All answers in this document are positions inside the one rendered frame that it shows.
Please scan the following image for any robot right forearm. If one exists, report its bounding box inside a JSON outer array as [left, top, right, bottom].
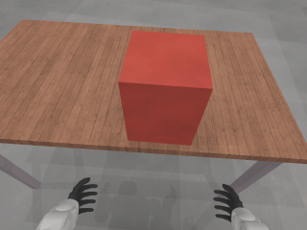
[[231, 207, 269, 230]]

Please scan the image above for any robot left forearm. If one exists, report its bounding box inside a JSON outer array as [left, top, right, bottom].
[[36, 198, 79, 230]]

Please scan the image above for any table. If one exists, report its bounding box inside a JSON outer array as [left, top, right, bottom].
[[0, 19, 307, 202]]

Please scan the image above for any right robot hand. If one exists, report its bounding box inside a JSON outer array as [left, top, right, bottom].
[[213, 184, 244, 222]]

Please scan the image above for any carton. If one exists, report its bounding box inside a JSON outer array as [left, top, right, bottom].
[[118, 31, 213, 146]]

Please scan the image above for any left robot hand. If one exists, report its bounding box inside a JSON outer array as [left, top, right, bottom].
[[68, 177, 98, 215]]

